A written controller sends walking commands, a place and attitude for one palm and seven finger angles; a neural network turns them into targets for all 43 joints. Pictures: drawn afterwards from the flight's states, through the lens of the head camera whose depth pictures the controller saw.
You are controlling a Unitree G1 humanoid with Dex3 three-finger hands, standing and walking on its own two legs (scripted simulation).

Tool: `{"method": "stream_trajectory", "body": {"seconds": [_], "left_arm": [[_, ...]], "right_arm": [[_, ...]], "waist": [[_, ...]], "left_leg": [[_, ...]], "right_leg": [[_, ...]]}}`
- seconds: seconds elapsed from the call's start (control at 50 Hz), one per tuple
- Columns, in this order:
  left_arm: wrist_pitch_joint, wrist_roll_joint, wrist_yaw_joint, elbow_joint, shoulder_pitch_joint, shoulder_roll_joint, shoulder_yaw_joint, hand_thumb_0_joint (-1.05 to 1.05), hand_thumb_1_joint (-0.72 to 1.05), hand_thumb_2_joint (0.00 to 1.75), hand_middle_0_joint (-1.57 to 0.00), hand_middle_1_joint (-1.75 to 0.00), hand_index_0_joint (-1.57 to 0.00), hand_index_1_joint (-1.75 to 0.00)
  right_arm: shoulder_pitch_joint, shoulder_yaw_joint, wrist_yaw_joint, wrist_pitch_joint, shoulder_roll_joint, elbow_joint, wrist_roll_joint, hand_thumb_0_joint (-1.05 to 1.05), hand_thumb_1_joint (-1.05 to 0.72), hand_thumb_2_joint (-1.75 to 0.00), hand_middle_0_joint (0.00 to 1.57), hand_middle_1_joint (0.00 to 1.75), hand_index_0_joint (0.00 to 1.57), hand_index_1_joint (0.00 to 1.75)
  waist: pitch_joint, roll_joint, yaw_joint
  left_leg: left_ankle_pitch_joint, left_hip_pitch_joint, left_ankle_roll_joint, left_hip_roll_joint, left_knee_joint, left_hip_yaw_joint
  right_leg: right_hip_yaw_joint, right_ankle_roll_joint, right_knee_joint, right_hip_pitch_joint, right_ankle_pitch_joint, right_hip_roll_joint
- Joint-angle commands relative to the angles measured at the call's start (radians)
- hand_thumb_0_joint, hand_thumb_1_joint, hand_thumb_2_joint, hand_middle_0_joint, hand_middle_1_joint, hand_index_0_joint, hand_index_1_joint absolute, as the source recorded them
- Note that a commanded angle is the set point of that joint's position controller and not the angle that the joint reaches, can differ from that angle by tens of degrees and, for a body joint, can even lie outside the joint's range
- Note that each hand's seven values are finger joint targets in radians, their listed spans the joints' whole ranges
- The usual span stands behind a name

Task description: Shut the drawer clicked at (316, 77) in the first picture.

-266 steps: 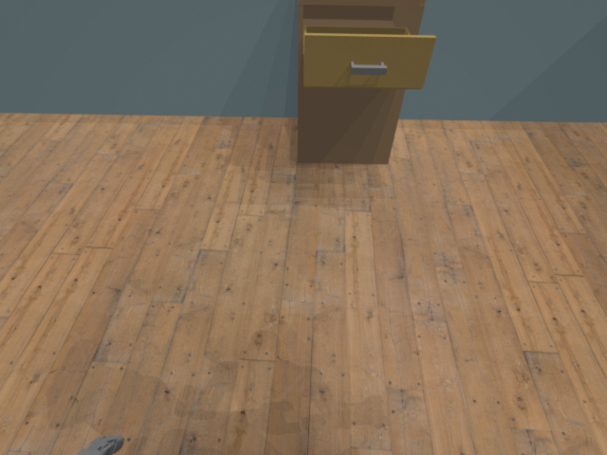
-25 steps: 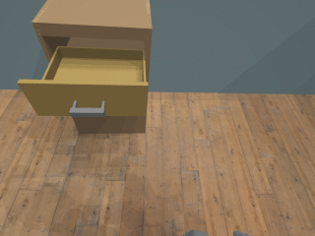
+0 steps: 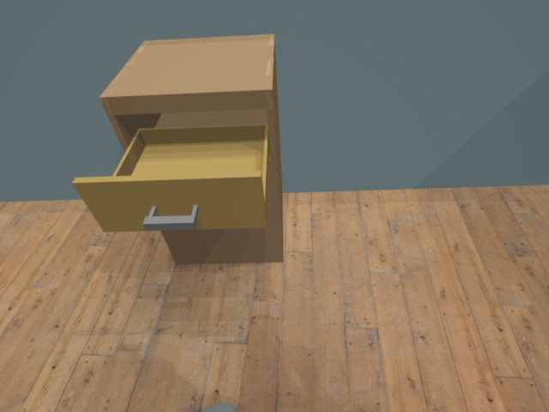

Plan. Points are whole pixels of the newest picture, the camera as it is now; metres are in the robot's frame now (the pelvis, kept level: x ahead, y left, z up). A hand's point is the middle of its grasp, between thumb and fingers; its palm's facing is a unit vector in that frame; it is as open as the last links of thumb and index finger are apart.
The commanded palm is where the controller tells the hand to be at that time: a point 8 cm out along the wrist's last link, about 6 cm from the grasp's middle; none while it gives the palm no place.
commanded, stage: take the last steps up to it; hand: left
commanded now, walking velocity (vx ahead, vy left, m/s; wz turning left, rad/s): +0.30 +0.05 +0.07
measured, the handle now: (172, 216) +0.57 +0.29 -0.10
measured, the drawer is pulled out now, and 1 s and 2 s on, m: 0.30 0.30 0.30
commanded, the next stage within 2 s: come to a stop and stand still in 0.80 s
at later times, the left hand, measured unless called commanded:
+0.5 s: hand out of the picture +0.08 +0.27 -0.19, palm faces +0.06 -0.99 -0.14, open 7.4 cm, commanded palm none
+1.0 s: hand (187, 308) +0.37 +0.23 -0.19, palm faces -0.04 -0.98 -0.20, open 7.3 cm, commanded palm none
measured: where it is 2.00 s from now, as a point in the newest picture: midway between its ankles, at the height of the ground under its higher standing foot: outside the picture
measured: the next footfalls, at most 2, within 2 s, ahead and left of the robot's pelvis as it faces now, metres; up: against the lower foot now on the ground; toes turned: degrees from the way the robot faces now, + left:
left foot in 0.32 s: +0.15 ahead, +0.18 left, +0.00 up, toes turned +8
right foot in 0.90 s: +0.38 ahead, -0.02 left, +0.00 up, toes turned -9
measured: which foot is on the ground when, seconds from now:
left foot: up 0.00-0.30, down 0.32-0.88, up 0.90-1.00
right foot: down 0.00-0.32, up 0.34-0.88, down 0.90-1.00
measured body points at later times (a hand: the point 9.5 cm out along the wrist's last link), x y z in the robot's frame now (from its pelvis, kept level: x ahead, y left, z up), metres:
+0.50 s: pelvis +0.12 +0.10 -0.01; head +0.13 +0.13 +0.44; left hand +0.08 +0.32 -0.18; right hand +0.21 -0.13 -0.14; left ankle +0.11 +0.18 -0.75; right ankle +0.09 -0.03 -0.66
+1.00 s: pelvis +0.27 +0.06 -0.02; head +0.30 +0.05 +0.42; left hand +0.38 +0.28 -0.17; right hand +0.17 -0.13 -0.18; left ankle +0.18 +0.18 -0.68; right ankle +0.34 -0.02 -0.75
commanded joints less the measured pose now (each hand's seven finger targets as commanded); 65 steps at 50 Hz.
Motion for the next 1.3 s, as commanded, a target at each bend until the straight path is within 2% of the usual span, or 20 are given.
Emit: {"method": "stream_trajectory", "body": {"seconds": [0.0, 0.12, 0.2, 0.26, 0.28, 0.3, 0.32, 0.4, 0.46, 0.58, 0.72, 0.8, 0.84, 0.86, 0.88, 0.9, 0.98, 1.14, 1.26, 1.28], "left_arm": [[-0.040, -0.001, 0.007, -0.002, 0.108, 0.134, 0.023, 0.00, 0.90, 0.90, -0.20, -0.30, -0.20, -0.30], [-0.047, 0.010, 0.007, 0.062, 0.179, 0.136, 0.027, 0.00, 0.90, 0.90, -0.20, -0.30, -0.20, -0.30], [-0.038, 0.016, 0.006, 0.085, 0.175, 0.156, 0.034, 0.00, 0.90, 0.90, -0.20, -0.30, -0.20, -0.30], [-0.025, 0.008, 0.003, 0.095, 0.143, 0.144, 0.036, 0.00, 0.90, 0.90, -0.20, -0.30, -0.20, -0.30], [-0.023, 0.003, 0.000, 0.089, 0.150, 0.105, 0.028, 0.00, 0.90, 0.90, -0.20, -0.30, -0.20, -0.30], [-0.023, -0.006, -0.008, 0.069, 0.166, 0.048, 0.018, 0.00, 0.90, 0.90, -0.20, -0.30, -0.20, -0.30], [-0.019, 0.004, -0.003, 0.034, 0.098, 0.066, 0.017, 0.00, 0.90, 0.90, -0.20, -0.30, -0.20, -0.30], [-0.008, 0.007, -0.017, 0.057, 0.032, 0.060, 0.030, 0.00, 0.90, 0.90, -0.20, -0.30, -0.20, -0.30], [0.006, 0.009, -0.019, 0.057, 0.055, 0.038, 0.033, 0.00, 0.90, 0.90, -0.20, -0.30, -0.20, -0.30], [0.028, 0.009, -0.025, -0.015, -0.078, 0.068, 0.037, 0.00, 0.90, 0.90, -0.20, -0.30, -0.20, -0.30], [0.021, 0.002, -0.026, -0.091, -0.286, 0.066, 0.020, 0.00, 0.90, 0.90, -0.20, -0.30, -0.20, -0.30], [0.006, 0.001, -0.018, -0.056, -0.168, 0.083, 0.024, 0.00, 0.90, 0.90, -0.20, -0.30, -0.20, -0.30], [-0.013, 0.005, -0.012, 0.009, 0.029, 0.144, 0.041, 0.00, 0.90, 0.90, -0.20, -0.30, -0.20, -0.30], [-0.025, 0.008, -0.001, 0.033, 0.124, 0.230, 0.061, 0.00, 0.90, 0.90, -0.20, -0.30, -0.20, -0.30], [-0.024, -0.013, -0.001, 0.044, 0.150, 0.268, 0.065, 0.00, 0.90, 0.90, -0.20, -0.30, -0.20, -0.30], [-0.017, -0.018, 0.007, 0.021, 0.062, 0.241, 0.055, 0.00, 0.90, 0.90, -0.20, -0.30, -0.20, -0.30], [-0.006, -0.005, 0.029, -0.029, -0.209, 0.130, 0.016, 0.00, 0.90, 0.90, -0.20, -0.30, -0.20, -0.30], [0.031, 0.011, 0.034, -0.029, -0.142, 0.184, 0.053, 0.00, 0.90, 0.90, -0.20, -0.30, -0.20, -0.30], [0.044, 0.017, 0.035, -0.029, -0.137, 0.199, 0.058, 0.00, 0.90, 0.90, -0.20, -0.30, -0.20, -0.30], [0.028, 0.013, 0.069, -0.058, -0.052, 0.256, 0.046, 0.00, 0.90, 0.90, -0.20, -0.30, -0.20, -0.30]], "right_arm": [[-0.075, -0.002, 0.008, -0.029, -0.022, -0.071, 0.000, 0.00, -0.90, -0.90, 0.20, 0.30, 0.20, 0.30], [-0.182, 0.010, 0.013, -0.049, -0.008, -0.098, 0.006, 0.00, -0.90, -0.90, 0.20, 0.30, 0.20, 0.30], [-0.209, 0.024, 0.015, -0.073, 0.021, -0.109, 0.014, 0.00, -0.90, -0.90, 0.20, 0.30, 0.20, 0.30], [-0.046, 0.023, 0.000, -0.095, -0.001, -0.052, 0.014, 0.00, -0.90, -0.90, 0.20, 0.30, 0.20, 0.30], [0.082, 0.009, -0.013, -0.106, -0.064, -0.017, 0.012, 0.00, -0.90, -0.90, 0.20, 0.30, 0.20, 0.30], [0.192, -0.017, -0.026, -0.112, -0.172, 0.011, 0.003, 0.00, -0.90, -0.90, 0.20, 0.30, 0.20, 0.30], [0.245, -0.018, -0.035, -0.100, -0.194, 0.018, 0.010, 0.00, -0.90, -0.90, 0.20, 0.30, 0.20, 0.30], [0.043, 0.029, -0.047, -0.121, -0.035, -0.018, 0.014, 0.00, -0.90, -0.90, 0.20, 0.30, 0.20, 0.30], [0.053, 0.030, -0.053, -0.143, 0.007, -0.014, 0.017, 0.00, -0.90, -0.90, 0.20, 0.30, 0.20, 0.30], [0.076, 0.036, -0.055, -0.142, -0.017, -0.004, 0.015, 0.00, -0.90, -0.90, 0.20, 0.30, 0.20, 0.30], [0.174, 0.035, -0.059, -0.123, -0.040, 0.045, 0.000, 0.00, -0.90, -0.90, 0.20, 0.30, 0.20, 0.30], [0.157, 0.031, -0.060, -0.112, -0.062, 0.056, 0.007, 0.00, -0.90, -0.90, 0.20, 0.30, 0.20, 0.30], [0.135, 0.034, -0.053, -0.113, -0.053, 0.054, 0.023, 0.00, -0.90, -0.90, 0.20, 0.30, 0.20, 0.30], [0.167, 0.034, -0.046, -0.114, -0.011, 0.039, 0.035, 0.00, -0.90, -0.90, 0.20, 0.30, 0.20, 0.30], [0.188, 0.035, -0.053, -0.109, 0.007, 0.029, 0.040, 0.00, -0.90, -0.90, 0.20, 0.30, 0.20, 0.30], [0.151, 0.036, -0.060, -0.099, 0.012, 0.031, 0.038, 0.00, -0.90, -0.90, 0.20, 0.30, 0.20, 0.30], [0.177, 0.053, -0.057, -0.037, 0.092, 0.076, 0.030, 0.00, -0.90, -0.90, 0.20, 0.30, 0.20, 0.30], [0.065, 0.022, -0.043, 0.002, 0.036, 0.007, 0.020, 0.00, -0.90, -0.90, 0.20, 0.30, 0.20, 0.30], [0.047, 0.027, -0.040, -0.021, 0.039, -0.019, 0.028, 0.00, -0.90, -0.90, 0.20, 0.30, 0.20, 0.30], [0.024, -0.002, -0.039, -0.035, -0.062, -0.108, 0.024, 0.00, -0.90, -0.90, 0.20, 0.30, 0.20, 0.30]], "waist": [[0.128, -0.163, 0.043], [0.145, -0.172, 0.069], [0.132, -0.207, 0.072], [0.072, -0.145, -0.008], [-0.008, 0.015, -0.058], [-0.091, 0.286, -0.083], [-0.066, 0.239, -0.101], [0.087, 0.033, -0.015], [0.075, 0.042, 0.019], [0.124, 0.074, 0.029], [0.158, 0.064, -0.031], [0.083, 0.042, 0.023], [-0.041, -0.002, 0.111], [-0.158, -0.192, 0.128], [-0.216, -0.218, 0.102], [-0.123, -0.094, 0.083], [0.034, -0.043, -0.051], [-0.029, -0.155, 0.012], [-0.062, -0.180, 0.015], [-0.234, -0.072, 0.000]], "left_leg": [[0.035, -0.154, -0.012, 0.037, -0.032, 0.005], [-0.035, -0.142, 0.003, 0.056, -0.222, 0.043], [-0.122, 0.030, 0.033, 0.025, -0.418, 0.090], [-0.037, 0.368, 0.052, -0.029, -0.608, 0.144], [-0.069, 0.574, 0.070, 0.041, -0.670, 0.059], [-0.097, 0.723, 0.142, 0.308, -0.761, -0.293], [-0.090, 0.697, 0.192, 0.379, -0.843, -0.392], [0.167, 0.423, 0.177, 0.278, -0.874, -0.125], [0.431, 0.418, 0.167, 0.225, -0.870, -0.003], [0.486, 0.457, 0.184, 0.215, -0.881, 0.035], [0.650, 0.550, 0.174, 0.225, -0.808, 0.054], [0.842, 0.518, 0.151, 0.212, -0.633, 0.087], [0.649, 0.372, 0.100, 0.143, -0.375, 0.121], [0.216, 0.155, 0.056, 0.022, -0.100, 0.170], [-0.421, 0.076, 0.037, -0.058, 0.170, 0.121], [-0.406, 0.074, 0.048, -0.009, 0.197, 0.013], [-0.266, 0.251, 0.013, 0.043, -0.017, -0.012], [-0.259, 0.149, -0.016, -0.012, -0.129, 0.004], [-0.202, 0.284, -0.007, -0.026, -0.449, 0.028], [-0.251, 0.251, -0.020, -0.092, -0.379, 0.098]], "right_leg": [[0.225, -0.049, -0.241, -0.007, -0.185, -0.251], [0.235, -0.101, -0.234, 0.035, -0.140, -0.285], [0.188, -0.102, -0.158, -0.014, -0.021, -0.283], [0.099, -0.055, 0.025, -0.156, 0.003, -0.195], [0.051, -0.029, 0.248, -0.250, -0.004, -0.135], [-0.041, 0.024, 0.541, -0.465, -0.287, -0.025], [0.045, 0.016, 0.722, -0.561, -0.367, -0.007], [0.116, 0.019, 0.858, -0.524, -0.107, -0.107], [0.095, 0.040, 0.827, -0.503, -0.038, -0.083], [0.098, 0.049, 0.711, -0.594, 0.052, -0.080], [0.034, 0.016, 0.417, -0.529, 0.016, -0.044], [-0.018, -0.028, 0.281, -0.266, 0.024, 0.032], [0.030, -0.054, 0.167, 0.070, 0.227, 0.001], [0.325, -0.166, 0.159, 0.283, 0.516, -0.229], [0.513, -0.295, 0.063, 0.299, 0.755, -0.414], [0.441, -0.305, 0.022, 0.145, 0.702, -0.396], [0.202, -0.167, -0.060, -0.315, 0.556, -0.263], [0.262, -0.179, -0.045, -0.189, 0.348, -0.277], [0.284, -0.149, -0.019, -0.192, 0.152, -0.243], [0.365, -0.102, 0.067, 0.028, 0.519, -0.268]]}}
